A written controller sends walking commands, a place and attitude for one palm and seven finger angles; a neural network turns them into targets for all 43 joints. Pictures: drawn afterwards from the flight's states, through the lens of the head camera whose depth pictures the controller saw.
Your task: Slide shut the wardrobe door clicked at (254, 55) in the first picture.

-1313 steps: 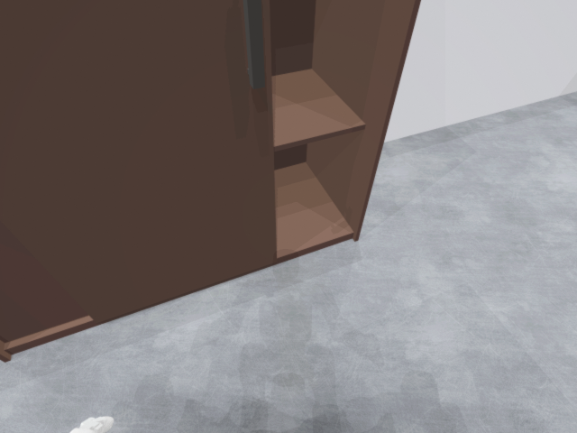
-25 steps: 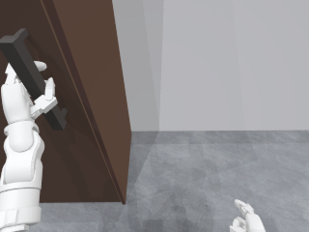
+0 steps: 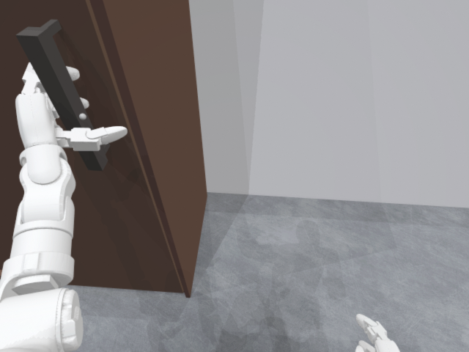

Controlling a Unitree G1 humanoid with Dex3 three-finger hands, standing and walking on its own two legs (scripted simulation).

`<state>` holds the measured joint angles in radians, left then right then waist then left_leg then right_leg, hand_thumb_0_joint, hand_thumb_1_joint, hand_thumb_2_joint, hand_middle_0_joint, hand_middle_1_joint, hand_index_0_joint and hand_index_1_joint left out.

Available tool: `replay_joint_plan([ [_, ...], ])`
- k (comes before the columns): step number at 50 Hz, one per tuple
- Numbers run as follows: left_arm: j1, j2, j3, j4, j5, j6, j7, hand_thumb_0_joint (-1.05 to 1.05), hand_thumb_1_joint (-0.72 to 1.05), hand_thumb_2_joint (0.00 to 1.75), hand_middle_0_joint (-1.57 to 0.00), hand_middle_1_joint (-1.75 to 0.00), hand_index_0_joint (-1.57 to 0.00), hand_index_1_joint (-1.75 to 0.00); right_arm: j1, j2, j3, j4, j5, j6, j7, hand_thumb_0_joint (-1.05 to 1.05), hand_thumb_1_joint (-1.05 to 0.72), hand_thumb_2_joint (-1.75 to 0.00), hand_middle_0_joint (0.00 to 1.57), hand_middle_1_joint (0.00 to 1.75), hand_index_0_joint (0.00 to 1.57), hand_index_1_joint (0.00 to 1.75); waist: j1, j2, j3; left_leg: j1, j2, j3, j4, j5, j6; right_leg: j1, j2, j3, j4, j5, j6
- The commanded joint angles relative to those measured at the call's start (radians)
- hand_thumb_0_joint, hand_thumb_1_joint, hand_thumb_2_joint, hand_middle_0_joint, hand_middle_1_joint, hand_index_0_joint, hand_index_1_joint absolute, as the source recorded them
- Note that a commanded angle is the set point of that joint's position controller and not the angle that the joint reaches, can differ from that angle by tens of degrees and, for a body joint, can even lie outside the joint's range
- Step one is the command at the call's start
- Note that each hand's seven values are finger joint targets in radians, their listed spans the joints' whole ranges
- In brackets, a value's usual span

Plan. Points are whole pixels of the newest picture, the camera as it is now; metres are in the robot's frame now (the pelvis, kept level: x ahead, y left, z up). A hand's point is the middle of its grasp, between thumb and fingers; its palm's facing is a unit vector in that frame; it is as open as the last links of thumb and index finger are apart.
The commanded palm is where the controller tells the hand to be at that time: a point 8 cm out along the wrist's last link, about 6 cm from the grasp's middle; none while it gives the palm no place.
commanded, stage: loosen the grip on the handle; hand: left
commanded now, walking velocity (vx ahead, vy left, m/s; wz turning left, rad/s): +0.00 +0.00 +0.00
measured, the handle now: (78, 103) +0.43 +0.29 +0.21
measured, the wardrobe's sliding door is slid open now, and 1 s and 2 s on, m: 0.00 0.00 0.00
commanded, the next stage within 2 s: slip the hand off the handle in 0.24 s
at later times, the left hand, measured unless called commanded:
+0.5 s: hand (73, 114) +0.40 +0.28 +0.21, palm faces +0.40 -0.90 -0.15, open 14.6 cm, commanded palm +0.36 +0.34 +0.21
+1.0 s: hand (28, 114) +0.40 +0.35 +0.21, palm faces +0.43 -0.89 -0.16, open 14.7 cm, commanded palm +0.34 +0.39 +0.21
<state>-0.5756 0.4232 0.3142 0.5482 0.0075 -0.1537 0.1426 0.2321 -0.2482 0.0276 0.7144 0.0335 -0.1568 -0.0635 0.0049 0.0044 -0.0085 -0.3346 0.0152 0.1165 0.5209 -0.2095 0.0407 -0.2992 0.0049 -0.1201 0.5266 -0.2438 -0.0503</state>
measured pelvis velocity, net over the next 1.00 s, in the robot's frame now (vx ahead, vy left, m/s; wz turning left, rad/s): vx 0.03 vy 0.02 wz -0.02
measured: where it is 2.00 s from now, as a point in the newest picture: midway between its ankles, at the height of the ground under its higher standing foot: outside the picture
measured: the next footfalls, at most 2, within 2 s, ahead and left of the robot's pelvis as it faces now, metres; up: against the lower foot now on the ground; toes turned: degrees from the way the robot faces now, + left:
none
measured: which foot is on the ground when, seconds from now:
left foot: down 0.00-1.00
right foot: down 0.00-1.00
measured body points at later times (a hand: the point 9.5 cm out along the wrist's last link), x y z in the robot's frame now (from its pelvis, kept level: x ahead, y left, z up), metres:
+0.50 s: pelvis +0.04 +0.00 +0.00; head +0.06 +0.00 +0.45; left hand +0.38 +0.33 +0.22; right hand +0.20 -0.24 -0.09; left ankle +0.05 +0.09 -0.73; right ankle +0.03 -0.08 -0.73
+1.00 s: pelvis +0.03 +0.02 +0.00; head +0.06 +0.02 +0.44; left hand +0.37 +0.40 +0.22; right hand +0.15 -0.25 -0.11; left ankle +0.05 +0.09 -0.73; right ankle +0.03 -0.08 -0.73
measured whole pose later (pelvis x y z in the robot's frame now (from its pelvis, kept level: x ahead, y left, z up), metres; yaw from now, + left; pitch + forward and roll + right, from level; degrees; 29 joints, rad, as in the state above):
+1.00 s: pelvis +0.03 +0.02 +0.00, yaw -1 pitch +5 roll -1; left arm -0.44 0.58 0.54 0.47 -0.15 -0.16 -0.14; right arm 0.29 -0.27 0.03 0.69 0.04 -0.09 -0.12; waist 0.01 0.02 -0.05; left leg -0.41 0.01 0.10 0.61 -0.29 0.06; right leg -0.35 0.02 -0.10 0.56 -0.29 -0.03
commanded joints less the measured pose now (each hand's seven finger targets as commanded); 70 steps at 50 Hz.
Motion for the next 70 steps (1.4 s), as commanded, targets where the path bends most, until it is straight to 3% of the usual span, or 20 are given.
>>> replay_joint_plan([
  [1,-0.528,0.246,-0.017,-0.205,-0.001,-0.136,-0.038,0.0,-0.55,0.2,-0.34,-1.27,-0.34,-1.27,-0.073,-0.137,-0.056,-0.108,0.006,-0.048,-0.011,0.0,-0.9,-0.9,0.2,0.3,0.2,0.3,-0.037,0.05,-0.192,0.065,0.007,-0.118,-0.044,-0.222,-0.006,-0.049,-0.047,0.178,-0.159,-0.252,0.032],
  [2,-0.501,0.26,0.009,-0.193,-0.017,-0.137,-0.037,0.0,-0.55,0.2,-0.33,-1.25,-0.33,-1.25,-0.07,-0.137,-0.058,-0.107,0.006,-0.044,-0.01,0.0,-0.9,-0.9,0.2,0.3,0.2,0.3,-0.029,0.033,-0.202,0.042,0.005,-0.116,-0.032,-0.206,-0.007,-0.031,-0.052,0.193,-0.169,-0.271,0.033],
  [3,-0.44,0.388,0.125,-0.227,-0.019,-0.136,-0.035,0.0,-0.55,0.2,-0.32,-1.23,-0.32,-1.23,-0.079,-0.142,-0.066,-0.114,0.005,-0.037,-0.01,0.0,-0.9,-0.9,0.2,0.3,0.2,0.3,0.005,0.043,-0.242,0.016,0.004,-0.107,-0.018,-0.17,-0.005,0.027,-0.062,0.222,-0.179,-0.296,0.033],
  [5,-0.464,0.283,0.029,-0.246,-0.033,-0.126,-0.049,0.0,-0.55,0.2,-0.29,-1.2,-0.29,-1.2,-0.1,-0.125,-0.058,-0.12,0.008,-0.033,-0.008,0.0,-0.9,-0.9,0.2,0.3,0.2,0.3,-0.017,0.044,-0.195,-0.001,0.004,-0.105,-0.004,-0.158,-0.009,-0.001,-0.073,0.24,-0.188,-0.319,0.034],
  [7,-0.38,0.306,0.085,-0.243,-0.068,-0.117,-0.056,0.0,-0.55,0.2,-0.26,-1.17,-0.26,-1.17,-0.094,-0.137,-0.064,-0.117,0.006,-0.027,-0.01,0.0,-0.9,-0.9,0.2,0.3,0.2,0.3,-0.004,0.004,-0.191,-0.016,0.012,-0.109,0.001,-0.127,-0.009,0.023,-0.08,0.253,-0.191,-0.296,0.036],
  [10,-0.323,0.31,0.116,-0.328,-0.096,-0.099,-0.069,0.0,-0.55,0.2,-0.25,-1.15,-0.25,-1.15,-0.108,-0.133,-0.066,-0.125,0.005,-0.016,-0.014,0.0,-0.9,-0.9,0.2,0.3,0.2,0.3,0.01,0.023,-0.223,-0.007,0.02,-0.11,0.005,-0.059,-0.011,0.07,-0.099,0.273,-0.171,-0.171,0.045],
  [16,-0.174,0.302,0.166,-0.464,-0.121,-0.032,-0.091,0.0,-0.55,0.2,-0.25,-1.15,-0.25,-1.15,-0.056,-0.144,-0.062,-0.153,0.002,-0.004,-0.029,0.0,-0.9,-0.9,0.2,0.3,0.2,0.3,0.027,0.02,-0.327,0.149,0.009,-0.093,-0.006,0.261,0.006,0.102,-0.032,0.134,-0.043,0.316,0.037],
  [19,-0.157,0.307,0.186,-0.461,-0.134,0.008,-0.103,0.0,-0.55,0.2,-0.25,-1.15,-0.25,-1.15,-0.043,-0.141,-0.055,-0.158,0.005,0.008,-0.037,0.0,-0.9,-0.9,0.2,0.3,0.2,0.3,0.021,0.013,-0.301,0.164,0.009,-0.092,-0.004,0.296,0.002,0.08,-0.02,0.116,-0.039,0.345,0.041],
  [22,-0.098,0.379,0.272,-0.445,-0.143,0.031,-0.113,0.0,-0.55,0.2,-0.25,-1.15,-0.25,-1.15,-0.041,-0.141,-0.053,-0.161,0.004,0.024,-0.043,0.0,-0.9,-0.9,0.2,0.3,0.2,0.3,0.039,-0.006,-0.297,0.137,0.009,-0.085,-0.002,0.3,0.0,0.11,-0.023,0.122,-0.038,0.373,0.045],
  [26,-0.086,0.391,0.287,-0.427,-0.147,0.041,-0.127,0.0,-0.55,0.2,-0.25,-1.15,-0.25,-1.15,-0.053,-0.13,-0.044,-0.18,0.011,0.035,-0.047,0.0,-0.9,-0.9,0.2,0.3,0.2,0.3,0.036,0.022,-0.27,0.123,0.007,-0.086,-0.011,0.256,-0.005,0.086,-0.018,0.119,-0.043,0.315,0.044],
  [35,-0.241,0.411,0.213,-0.363,-0.132,-0.038,-0.224,0.0,-0.55,0.2,-0.25,-1.15,-0.25,-1.15,-0.026,-0.149,-0.045,-0.165,0.008,0.029,-0.064,0.0,-0.9,-0.9,0.2,0.3,0.2,0.3,-0.017,0.091,-0.28,0.16,0.009,-0.111,0.012,0.197,0.0,-0.011,-0.007,0.122,-0.047,0.202,0.033],
  [43,-0.245,0.515,0.301,-0.29,-0.166,-0.059,-0.262,0.0,-0.55,0.2,-0.25,-1.15,-0.25,-1.15,-0.008,-0.163,-0.044,-0.154,0.008,0.026,-0.071,0.0,-0.9,-0.9,0.2,0.3,0.2,0.3,0.007,0.09,-0.306,0.115,0.01,-0.129,0.015,0.169,-0.003,-0.009,-0.005,0.118,-0.042,0.155,0.03],
  [44,-0.24,0.482,0.273,-0.272,-0.166,-0.057,-0.266,0.0,-0.55,0.2,-0.25,-1.15,-0.25,-1.15,-0.009,-0.159,-0.042,-0.157,0.009,0.024,-0.07,0.0,-0.9,-0.9,0.2,0.3,0.2,0.3,0.004,0.098,-0.283,0.111,0.011,-0.132,0.012,0.158,-0.004,-0.027,-0.003,0.113,-0.042,0.14,0.029],
  [47,-0.222,0.515,0.306,-0.256,-0.171,-0.063,-0.267,0.0,-0.55,0.2,-0.25,-1.15,-0.25,-1.15,0.004,-0.167,-0.046,-0.157,0.006,0.021,-0.07,0.0,-0.9,-0.9,0.2,0.3,0.2,0.3,0.015,0.078,-0.287,0.101,0.015,-0.139,0.011,0.142,-0.005,-0.027,-0.001,0.112,-0.044,0.113,0.027],
  [50,-0.136,0.481,0.302,-0.35,-0.183,-0.068,-0.269,0.0,-0.55,0.2,-0.25,-1.15,-0.25,-1.15,-0.009,-0.16,-0.046,-0.182,0.008,0.016,-0.063,0.0,-0.9,-0.9,0.2,0.3,0.2,0.3,0.034,0.117,-0.322,0.14,0.017,-0.147,0.004,0.173,-0.01,-0.023,0.006,0.102,-0.03,0.123,0.021],
  [52,-0.019,0.478,0.332,-0.393,-0.194,-0.064,-0.259,0.0,-0.55,0.2,-0.25,-1.15,-0.25,-1.15,-0.017,-0.159,-0.047,-0.199,0.005,0.016,-0.058,0.0,-0.9,-0.9,0.2,0.3,0.2,0.3,0.058,0.087,-0.329,0.135,0.02,-0.143,0.003,0.194,-0.009,0.003,0.009,0.101,-0.027,0.14,0.021],
  [57,0.067,0.492,0.389,-0.494,-0.225,-0.03,-0.253,0.0,-0.55,0.2,-0.25,-1.15,-0.25,-1.15,-0.051,-0.157,-0.043,-0.208,0.01,0.009,-0.064,0.0,-0.9,-0.9,0.2,0.3,0.2,0.3,0.067,0.072,-0.268,0.115,0.025,-0.135,-0.016,0.164,-0.012,0.001,0.005,0.1,-0.039,0.123,0.026],
  [61,0.108,0.436,0.363,-0.619,-0.225,-0.018,-0.245,0.0,-0.55,0.2,-0.25,-1.15,-0.25,-1.15,-0.075,-0.142,-0.04,-0.215,0.004,-0.008,-0.068,0.0,-0.9,-0.9,0.2,0.3,0.2,0.3,0.06,0.132,-0.28,0.172,0.022,-0.144,-0.024,0.176,-0.02,-0.021,0.011,0.091,-0.034,0.116,0.024],
  [67,0.177,0.37,0.315,-0.666,-0.25,0.031,-0.268,0.0,-0.55,0.2,-0.25,-1.15,-0.25,-1.15,-0.101,-0.138,-0.031,-0.205,0.009,-0.022,-0.082,0.0,-0.9,-0.9,0.2,0.3,0.2,0.3,0.046,0.097,-0.183,0.163,0.024,-0.165,-0.046,0.087,-0.026,-0.057,0.009,0.086,-0.058,0.065,0.024],
  [70,0.16,0.363,0.302,-0.693,-0.255,0.052,-0.276,0.0,-0.55,0.2,-0.25,-1.15,-0.25,-1.15,-0.114,-0.136,-0.024,-0.203,0.011,-0.029,-0.092,0.0,-0.9,-0.9,0.2,0.3,0.2,0.3,0.04,0.109,-0.188,0.176,0.017,-0.178,-0.055,0.06,-0.031,-0.057,0.008,0.082,-0.059,0.055,0.024],
])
